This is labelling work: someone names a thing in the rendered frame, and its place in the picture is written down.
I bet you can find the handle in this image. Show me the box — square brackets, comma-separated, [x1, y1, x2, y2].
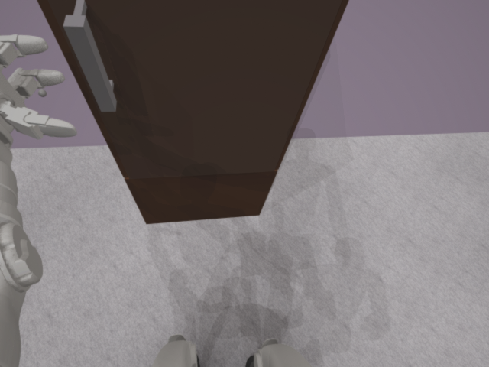
[63, 0, 117, 112]

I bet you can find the robot left thigh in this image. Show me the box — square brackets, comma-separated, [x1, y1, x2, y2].
[152, 340, 198, 367]

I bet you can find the left robot upper arm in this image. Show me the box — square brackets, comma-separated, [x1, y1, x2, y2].
[0, 222, 43, 367]

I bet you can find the robot thigh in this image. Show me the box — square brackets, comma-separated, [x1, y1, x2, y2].
[152, 340, 198, 367]
[254, 344, 312, 367]

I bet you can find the robot right thigh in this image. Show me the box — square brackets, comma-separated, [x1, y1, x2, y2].
[254, 344, 312, 367]

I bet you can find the cupboard door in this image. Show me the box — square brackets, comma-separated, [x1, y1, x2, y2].
[48, 0, 342, 179]

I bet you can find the left robot forearm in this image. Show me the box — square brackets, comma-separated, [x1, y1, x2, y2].
[0, 123, 23, 228]

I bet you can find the left robot hand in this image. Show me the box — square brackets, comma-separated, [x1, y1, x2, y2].
[0, 34, 77, 140]

